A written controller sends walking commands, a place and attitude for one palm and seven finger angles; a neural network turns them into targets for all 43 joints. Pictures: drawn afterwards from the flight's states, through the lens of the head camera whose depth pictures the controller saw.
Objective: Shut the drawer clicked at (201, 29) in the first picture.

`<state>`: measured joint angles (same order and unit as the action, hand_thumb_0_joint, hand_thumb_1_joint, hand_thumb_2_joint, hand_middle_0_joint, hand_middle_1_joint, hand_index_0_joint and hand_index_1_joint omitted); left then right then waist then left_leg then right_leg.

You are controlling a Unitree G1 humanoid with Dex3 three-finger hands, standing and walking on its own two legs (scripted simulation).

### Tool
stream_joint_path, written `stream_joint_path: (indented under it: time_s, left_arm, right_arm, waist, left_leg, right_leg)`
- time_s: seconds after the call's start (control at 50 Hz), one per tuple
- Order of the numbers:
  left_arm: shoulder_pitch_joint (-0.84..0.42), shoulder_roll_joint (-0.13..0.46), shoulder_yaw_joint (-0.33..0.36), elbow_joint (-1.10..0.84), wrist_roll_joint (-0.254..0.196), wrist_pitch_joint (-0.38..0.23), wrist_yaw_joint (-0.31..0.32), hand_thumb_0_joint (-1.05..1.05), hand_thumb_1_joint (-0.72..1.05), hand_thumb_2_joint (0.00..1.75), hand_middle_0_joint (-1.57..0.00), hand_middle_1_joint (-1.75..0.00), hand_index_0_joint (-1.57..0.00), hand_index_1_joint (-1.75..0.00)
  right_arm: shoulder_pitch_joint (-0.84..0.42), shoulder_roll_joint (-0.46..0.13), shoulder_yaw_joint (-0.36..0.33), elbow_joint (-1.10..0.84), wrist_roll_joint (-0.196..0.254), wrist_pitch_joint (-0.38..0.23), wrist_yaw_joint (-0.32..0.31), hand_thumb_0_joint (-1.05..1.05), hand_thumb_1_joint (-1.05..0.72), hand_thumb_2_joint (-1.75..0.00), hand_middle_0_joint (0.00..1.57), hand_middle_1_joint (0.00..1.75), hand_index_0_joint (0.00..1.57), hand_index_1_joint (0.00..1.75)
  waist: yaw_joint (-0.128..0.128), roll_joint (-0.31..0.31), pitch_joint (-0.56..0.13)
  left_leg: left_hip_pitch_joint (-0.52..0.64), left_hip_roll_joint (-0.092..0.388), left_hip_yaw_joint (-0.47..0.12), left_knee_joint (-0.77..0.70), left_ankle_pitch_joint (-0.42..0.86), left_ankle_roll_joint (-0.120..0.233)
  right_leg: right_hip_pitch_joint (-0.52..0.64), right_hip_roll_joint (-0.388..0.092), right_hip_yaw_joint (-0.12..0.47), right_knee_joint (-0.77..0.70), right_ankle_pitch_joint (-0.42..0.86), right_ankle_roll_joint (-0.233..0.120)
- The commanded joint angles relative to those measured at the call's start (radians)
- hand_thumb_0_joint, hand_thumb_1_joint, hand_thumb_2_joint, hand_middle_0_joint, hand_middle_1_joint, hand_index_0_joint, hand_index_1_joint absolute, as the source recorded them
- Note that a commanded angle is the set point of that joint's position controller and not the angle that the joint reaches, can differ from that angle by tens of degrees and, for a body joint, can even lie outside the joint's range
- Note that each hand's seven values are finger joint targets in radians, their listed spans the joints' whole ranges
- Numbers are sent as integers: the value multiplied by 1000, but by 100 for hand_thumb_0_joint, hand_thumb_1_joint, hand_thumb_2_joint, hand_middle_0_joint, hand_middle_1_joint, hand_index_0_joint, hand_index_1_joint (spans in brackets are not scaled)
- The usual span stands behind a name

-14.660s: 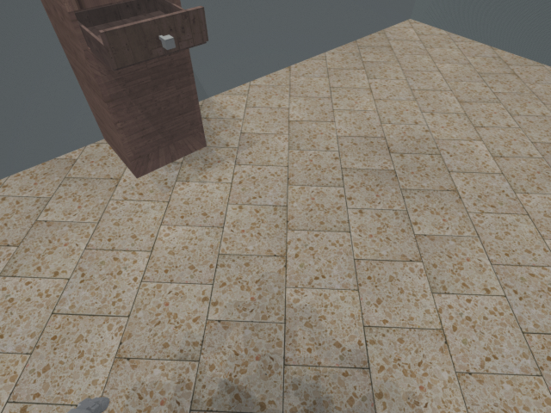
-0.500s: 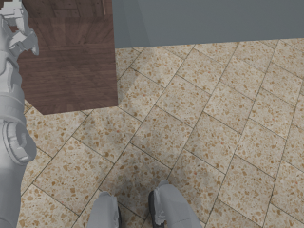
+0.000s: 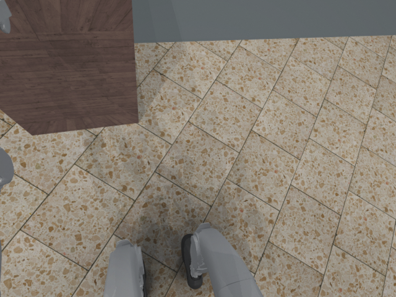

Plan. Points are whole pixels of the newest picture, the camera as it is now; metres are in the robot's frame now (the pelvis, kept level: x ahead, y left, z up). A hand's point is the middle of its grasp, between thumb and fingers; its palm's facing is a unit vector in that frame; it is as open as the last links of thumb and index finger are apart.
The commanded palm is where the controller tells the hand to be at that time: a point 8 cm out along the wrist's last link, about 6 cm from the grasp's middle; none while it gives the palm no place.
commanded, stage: pull the fist back off the drawer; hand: left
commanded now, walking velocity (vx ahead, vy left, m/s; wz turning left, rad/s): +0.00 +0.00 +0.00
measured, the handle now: out of the picture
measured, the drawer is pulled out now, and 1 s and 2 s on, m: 0.00 0.00 0.00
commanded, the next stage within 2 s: draw the hand back to the body in 0.62 s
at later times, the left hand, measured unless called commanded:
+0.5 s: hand (2, 11) +0.58 +0.21 +0.09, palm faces +0.05 -1.00 -0.02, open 3.3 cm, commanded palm +0.55 +0.24 +0.09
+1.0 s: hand out of the picture +0.49 +0.21 +0.13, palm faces +0.07 -1.00 -0.03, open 3.3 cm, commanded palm +0.45 +0.26 +0.14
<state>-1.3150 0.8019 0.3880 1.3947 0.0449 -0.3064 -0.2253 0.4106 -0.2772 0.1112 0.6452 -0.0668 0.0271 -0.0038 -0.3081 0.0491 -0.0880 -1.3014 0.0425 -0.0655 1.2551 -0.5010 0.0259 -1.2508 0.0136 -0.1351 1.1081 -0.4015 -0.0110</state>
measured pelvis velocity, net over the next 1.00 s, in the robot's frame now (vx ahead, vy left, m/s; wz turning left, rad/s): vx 0.06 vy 0.01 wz -0.01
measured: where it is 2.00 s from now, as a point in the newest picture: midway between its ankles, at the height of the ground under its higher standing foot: (166, 281)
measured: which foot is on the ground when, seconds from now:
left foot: down 0.00-1.00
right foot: down 0.00-1.00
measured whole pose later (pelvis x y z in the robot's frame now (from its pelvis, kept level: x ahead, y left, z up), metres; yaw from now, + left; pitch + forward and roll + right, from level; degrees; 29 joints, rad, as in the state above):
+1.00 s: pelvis +0.06 +0.01 +0.06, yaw +0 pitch +20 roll -3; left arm -0.51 0.38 0.36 0.73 -0.16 -0.32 -0.20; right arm 0.38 -0.25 0.02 0.56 0.01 0.10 0.03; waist -0.11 0.04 -0.13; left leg -0.79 0.04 0.02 0.94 -0.49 0.03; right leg -0.80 0.02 -0.04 0.84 -0.39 0.01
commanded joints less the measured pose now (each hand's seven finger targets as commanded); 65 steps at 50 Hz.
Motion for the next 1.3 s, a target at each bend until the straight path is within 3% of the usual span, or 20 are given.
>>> stream_joint_path:
  time_s: [0.0,0.08,0.14,0.34,0.38,0.44,0.5,0.64,0.68,0.74,0.78,0.8,0.9,0.96,1.02,1.08,1.14,1.2,1.22,1.28]
  left_arm:
    - [-607,162,-2,-273,-23,-51,21,0,90,90,-140,-160,-140,-160]
    - [-584,164,14,-270,-24,-37,23,0,90,90,-140,-160,-140,-160]
    - [-533,221,60,-261,-20,-32,19,0,90,90,-140,-160,-140,-160]
    - [-292,188,108,-388,-53,-58,2,0,90,90,-140,-160,-140,-160]
    - [-197,142,108,-399,-71,-58,0,0,90,90,-140,-160,-140,-160]
    - [-156,81,87,-417,-94,-66,-1,0,90,90,-140,-160,-140,-160]
    - [-85,58,105,-470,-111,-95,10,0,90,90,-140,-160,-140,-160]
    - [-82,-35,54,-501,-108,-165,36,0,90,90,-140,-160,-140,-160]
    - [-49,-102,16,-467,-116,-161,35,0,90,90,-140,-160,-140,-160]
    - [68,-50,70,-531,-130,-162,32,0,90,90,-140,-160,-140,-160]
    - [168,-71,57,-693,-154,-158,26,0,90,90,-140,-160,-140,-160]
    - [237,-87,52,-728,-168,-144,24,0,90,90,-140,-160,-140,-160]
    - [469,-172,23,-891,-237,-77,32,0,90,90,-140,-160,-140,-160]
    - [495,-201,-2,-929,-249,-66,35,0,90,90,-140,-160,-140,-160]
    - [567,-221,-22,-1009,-266,-76,16,0,90,90,-140,-160,-140,-160]
    - [659,-292,-76,-1039,-292,-61,-13,0,90,90,-140,-160,-140,-160]
    - [694,-287,-70,-1042,-312,-24,-36,0,90,90,-140,-160,-140,-160]
    - [744,-259,-41,-1126,-325,3,-40,0,90,90,-140,-160,-140,-160]
    - [777,-182,-78,-1221,-197,31,77,0,90,90,-140,-160,-140,-160]
    - [906,-292,-144,-1331,-156,101,223,0,90,90,-140,-160,-140,-160]
  right_arm:
    - [257,-216,-68,-6,-1,-12,-12,0,-90,-90,20,30,20,30]
    - [261,-218,-70,-9,-3,-13,-5,0,-90,-90,20,30,20,30]
    - [260,-220,-65,-24,-2,-13,-1,0,-90,-90,20,30,20,30]
    - [249,-209,-90,-58,10,10,18,0,-90,-90,20,30,20,30]
    - [240,-203,-99,-66,13,16,23,0,-90,-90,20,30,20,30]
    - [232,-198,-107,-67,20,24,22,0,-90,-90,20,30,20,30]
    - [225,-191,-119,-71,20,28,23,0,-90,-90,20,30,20,30]
    - [217,-177,-139,-43,15,44,26,0,-90,-90,20,30,20,30]
    - [211,-170,-142,-40,16,52,29,0,-90,-90,20,30,20,30]
    - [197,-173,-145,-77,27,68,29,0,-90,-90,20,30,20,30]
    - [167,-160,-152,-116,40,72,34,0,-90,-90,20,30,20,30]
    - [158,-155,-154,-128,49,73,35,0,-90,-90,20,30,20,30]
    - [94,-139,-157,-165,82,58,26,0,-90,-90,20,30,20,30]
    - [55,-134,-152,-162,91,42,11,0,-90,-90,20,30,20,30]
    - [19,-129,-150,-172,96,23,1,0,-90,-90,20,30,20,30]
    - [-27,-122,-146,-178,105,1,-6,0,-90,-90,20,30,20,30]
    - [-84,-125,-138,-194,115,-14,-18,0,-90,-90,20,30,20,30]
    - [-139,-121,-128,-225,119,-36,-31,0,-90,-90,20,30,20,30]
    - [-206,-104,-135,-238,115,-27,-44,0,-90,-90,20,30,20,30]
    - [-245,-92,-125,-233,113,-41,-66,0,-90,-90,20,30,20,30]
  waist:
    - [-80,321,-564]
    - [-73,300,-557]
    - [-43,292,-564]
    - [41,265,-623]
    - [65,248,-606]
    - [63,201,-556]
    - [87,169,-581]
    - [92,220,-572]
    - [82,181,-531]
    - [142,179,-604]
    - [180,214,-692]
    - [189,173,-687]
    - [210,50,-548]
    - [203,38,-439]
    - [222,85,-426]
    - [226,48,-369]
    - [236,13,-278]
    - [268,12,-273]
    - [308,24,-306]
    - [300,14,-210]
  left_leg:
    - [521,9,-68,-155,256,12]
    - [521,8,-72,-159,243,11]
    - [485,6,-64,-161,227,12]
    - [590,14,-49,-198,364,1]
    - [610,14,-38,-210,387,-2]
    - [613,13,-30,-226,398,-1]
    - [646,10,-24,-235,453,-6]
    - [775,14,-36,-223,655,-35]
    - [771,15,-32,-224,669,-34]
    - [803,8,-21,-249,728,-35]
    - [880,5,-9,-274,815,-42]
    - [878,5,-3,-291,824,-37]
    - [809,-4,37,-382,715,-9]
    - [790,-13,54,-428,609,-4]
    - [841,-19,56,-456,604,-6]
    - [879,-16,46,-490,584,-11]
    - [841,-29,51,-533,424,-6]
    - [857,-38,49,-570,374,-4]
    - [917,-51,60,-611,378,2]
    - [982,-29,50,-684,369,-5]
  right_leg:
    - [174,41,73,-124,78,-11]
    - [172,40,70,-128,73,-11]
    - [209,42,73,-124,62,-14]
    - [301,46,70,-132,153,-15]
    - [323,48,70,-146,170,-14]
    - [334,49,69,-157,189,-11]
    - [381,50,68,-158,236,-11]
    - [340,46,67,-150,308,-14]
    - [338,47,64,-161,318,-11]
    - [441,47,70,-166,371,-15]
    - [537,49,75,-189,446,-14]
    - [585,51,75,-204,475,-13]
    - [744,45,83,-281,530,-5]
    - [772,41,88,-316,499,-4]
    - [812,36,92,-337,493,-14]
    - [813,34,81,-365,459,-12]
    - [834,26,79,-397,384,-16]
    - [886,18,83,-419,352,-20]
    - [937,-11,127,-473,305,-32]
    - [963,-11,109,-534,289,-27]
